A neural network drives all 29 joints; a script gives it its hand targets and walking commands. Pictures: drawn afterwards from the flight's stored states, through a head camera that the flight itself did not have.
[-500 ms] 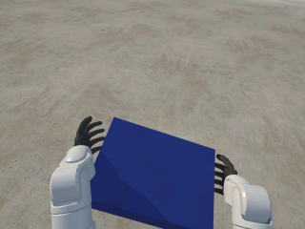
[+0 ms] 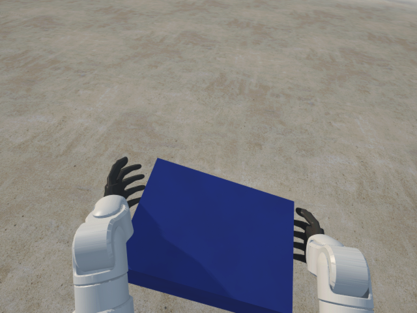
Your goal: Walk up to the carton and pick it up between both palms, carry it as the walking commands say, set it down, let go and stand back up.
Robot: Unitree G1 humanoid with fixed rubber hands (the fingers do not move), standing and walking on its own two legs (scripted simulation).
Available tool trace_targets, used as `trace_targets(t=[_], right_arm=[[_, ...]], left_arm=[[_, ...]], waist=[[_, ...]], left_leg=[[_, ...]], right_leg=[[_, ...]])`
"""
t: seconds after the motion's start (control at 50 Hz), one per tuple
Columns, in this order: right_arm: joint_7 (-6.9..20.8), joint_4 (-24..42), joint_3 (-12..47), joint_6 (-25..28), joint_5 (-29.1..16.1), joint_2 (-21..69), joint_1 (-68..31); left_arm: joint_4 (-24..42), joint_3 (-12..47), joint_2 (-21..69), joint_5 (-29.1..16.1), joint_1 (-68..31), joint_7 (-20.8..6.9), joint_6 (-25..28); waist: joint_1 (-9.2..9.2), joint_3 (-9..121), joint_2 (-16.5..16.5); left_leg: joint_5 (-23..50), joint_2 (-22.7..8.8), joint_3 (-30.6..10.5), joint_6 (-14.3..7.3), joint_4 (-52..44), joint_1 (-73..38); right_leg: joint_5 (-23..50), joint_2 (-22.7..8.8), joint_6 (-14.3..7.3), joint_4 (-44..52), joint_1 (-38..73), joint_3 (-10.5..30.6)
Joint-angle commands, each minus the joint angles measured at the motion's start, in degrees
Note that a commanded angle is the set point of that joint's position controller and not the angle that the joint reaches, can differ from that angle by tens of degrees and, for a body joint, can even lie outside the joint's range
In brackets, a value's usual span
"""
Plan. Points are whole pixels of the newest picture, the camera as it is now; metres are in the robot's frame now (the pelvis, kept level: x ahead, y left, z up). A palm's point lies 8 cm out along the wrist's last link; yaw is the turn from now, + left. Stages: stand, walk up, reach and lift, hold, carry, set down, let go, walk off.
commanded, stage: carry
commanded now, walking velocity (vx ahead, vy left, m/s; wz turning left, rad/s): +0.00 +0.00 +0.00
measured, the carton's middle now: (205, 241) +0.27 +0.02 +0.02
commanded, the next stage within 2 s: none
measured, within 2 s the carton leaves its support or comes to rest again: neither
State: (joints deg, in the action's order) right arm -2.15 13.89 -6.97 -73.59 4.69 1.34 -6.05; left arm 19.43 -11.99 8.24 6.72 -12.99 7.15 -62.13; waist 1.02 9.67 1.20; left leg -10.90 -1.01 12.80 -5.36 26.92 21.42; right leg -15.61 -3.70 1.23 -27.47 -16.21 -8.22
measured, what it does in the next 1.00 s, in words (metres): stands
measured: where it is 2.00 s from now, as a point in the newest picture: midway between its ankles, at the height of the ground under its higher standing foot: outside the picture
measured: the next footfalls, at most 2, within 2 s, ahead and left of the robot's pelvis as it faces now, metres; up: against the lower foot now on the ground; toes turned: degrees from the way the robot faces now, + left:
none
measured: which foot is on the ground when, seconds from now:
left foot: down 0.00-1.00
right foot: down 0.00-1.00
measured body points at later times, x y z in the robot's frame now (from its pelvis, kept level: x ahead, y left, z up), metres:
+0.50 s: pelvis +0.00 +0.00 +0.00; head -0.02 +0.01 +0.45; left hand +0.30 +0.18 +0.12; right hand +0.26 -0.18 +0.06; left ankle +0.04 +0.06 -0.74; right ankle -0.02 -0.13 -0.74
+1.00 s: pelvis +0.00 -0.01 +0.00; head -0.01 +0.00 +0.45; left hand +0.30 +0.17 +0.11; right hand +0.27 -0.18 +0.06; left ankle +0.04 +0.06 -0.74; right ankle -0.02 -0.13 -0.74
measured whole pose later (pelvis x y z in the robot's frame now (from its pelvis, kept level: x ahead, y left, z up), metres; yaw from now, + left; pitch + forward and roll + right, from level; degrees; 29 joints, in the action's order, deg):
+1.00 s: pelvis +0.00 -0.01 +0.00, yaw +0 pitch +5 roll -1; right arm -2.4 14.3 -7.4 -73.0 5.0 1.4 -6.8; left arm 18.9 -12.1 8.4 6.6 -13.8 7.1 -60.9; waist 0.8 8.4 0.8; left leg -12.5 -1.8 11.8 -4.5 30.3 22.9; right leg -17.5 -3.4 0.7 -30.2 -17.1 -8.4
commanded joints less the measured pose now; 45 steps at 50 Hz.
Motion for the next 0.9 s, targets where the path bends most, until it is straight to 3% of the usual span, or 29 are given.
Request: trace_targets(t=[0.0,0.5,0.88], right_arm=[[14.1,14.5,40.0,6.1,-23.7,45.8,-41.5],[14.1,14.5,40.0,6.7,-23.5,46.1,-41.2],[14.2,14.3,39.8,6.9,-23.6,46.1,-41.4]], left_arm=[[-9.1,44.9,52.9,-24.8,-13.5,-19.9,-8.3],[-9.5,44.8,53.5,-24.7,-12.9,-20.0,-7.6],[-10.2,44.6,53.7,-24.5,-12.7,-20.0,-7.4]], waist=[[0.07,8.6,-1.5],[0.22,9.5,-1.0],[0.18,9.5,-1.0]], left_leg=[[1.7,-10.6,-12.0,2.8,-7.0,-6.6],[8.9,-10.2,-10.8,2.9,-4.1,-8.6],[10.2,-9.9,-10.9,2.8,-3.2,-9.0]], right_leg=[[2.3,-5.3,-1.7,3.4,0.5,5.7],[5.3,-5.4,-1.7,3.5,0.8,6.5],[6.2,-5.3,-1.9,3.5,1.0,6.5]])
